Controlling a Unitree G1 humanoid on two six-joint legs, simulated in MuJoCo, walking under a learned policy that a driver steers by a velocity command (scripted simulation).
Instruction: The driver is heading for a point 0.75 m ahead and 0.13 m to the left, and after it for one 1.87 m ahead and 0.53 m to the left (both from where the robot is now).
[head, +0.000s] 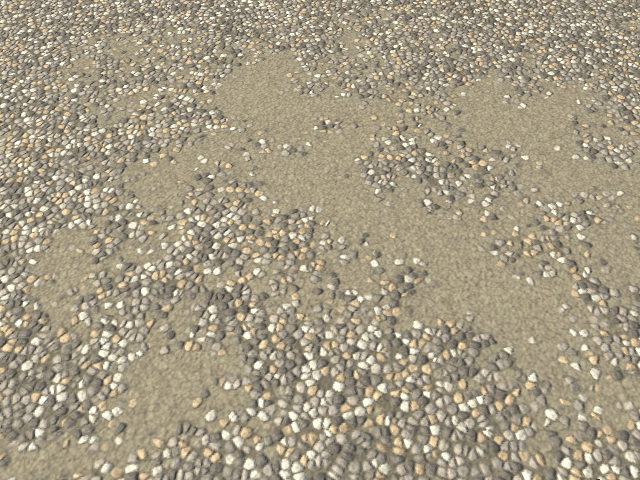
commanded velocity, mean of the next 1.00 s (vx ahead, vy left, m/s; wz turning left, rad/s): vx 0.50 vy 0.00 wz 0.07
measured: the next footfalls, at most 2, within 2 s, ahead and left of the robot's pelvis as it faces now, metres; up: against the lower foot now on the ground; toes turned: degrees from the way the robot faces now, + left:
left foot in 0.06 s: +0.20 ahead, +0.11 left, +0.00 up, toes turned +0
right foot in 0.58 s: +0.48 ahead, -0.10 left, +0.00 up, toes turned -5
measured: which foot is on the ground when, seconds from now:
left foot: up 0.00-0.04, down 0.06-0.60, up 0.62-1.00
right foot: down 0.00-0.08, up 0.10-0.56, down 0.58-1.00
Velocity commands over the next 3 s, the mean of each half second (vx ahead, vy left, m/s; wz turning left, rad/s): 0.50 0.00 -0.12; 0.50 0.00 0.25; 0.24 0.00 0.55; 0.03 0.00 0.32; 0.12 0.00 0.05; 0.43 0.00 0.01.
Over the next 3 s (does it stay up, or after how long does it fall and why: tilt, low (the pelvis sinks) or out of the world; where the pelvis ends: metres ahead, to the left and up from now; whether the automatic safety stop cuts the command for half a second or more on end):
stays up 1.00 0.13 -0.01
